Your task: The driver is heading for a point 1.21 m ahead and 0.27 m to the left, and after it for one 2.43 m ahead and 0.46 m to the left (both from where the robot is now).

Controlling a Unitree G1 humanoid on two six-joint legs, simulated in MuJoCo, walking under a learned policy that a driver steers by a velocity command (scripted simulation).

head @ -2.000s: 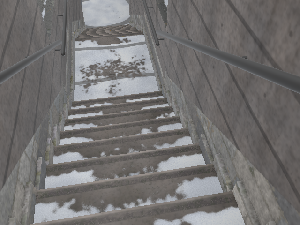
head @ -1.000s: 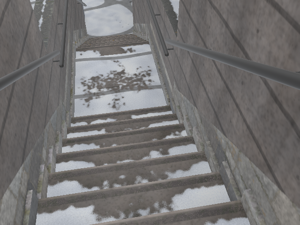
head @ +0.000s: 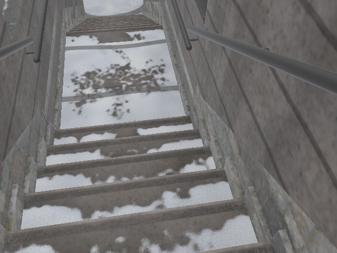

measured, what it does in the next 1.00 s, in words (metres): goes down: right foot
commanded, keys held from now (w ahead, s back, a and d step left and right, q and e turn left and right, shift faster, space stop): no key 0.30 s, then w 0.70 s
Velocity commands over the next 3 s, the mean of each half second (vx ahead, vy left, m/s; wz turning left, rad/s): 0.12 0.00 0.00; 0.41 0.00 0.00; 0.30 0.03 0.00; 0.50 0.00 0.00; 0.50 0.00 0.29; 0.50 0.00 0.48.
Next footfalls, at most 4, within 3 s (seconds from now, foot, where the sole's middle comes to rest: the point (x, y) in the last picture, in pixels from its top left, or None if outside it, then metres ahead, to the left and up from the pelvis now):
0.24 right None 0.14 -0.16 -0.76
1.02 right None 0.42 -0.18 -0.92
1.62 left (140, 238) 0.64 0.14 -1.08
2.14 right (176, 191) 0.98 -0.05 -1.24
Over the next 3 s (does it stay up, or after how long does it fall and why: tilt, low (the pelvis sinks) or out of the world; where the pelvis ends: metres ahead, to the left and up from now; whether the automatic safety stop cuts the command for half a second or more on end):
stays up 1.31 0.17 -0.68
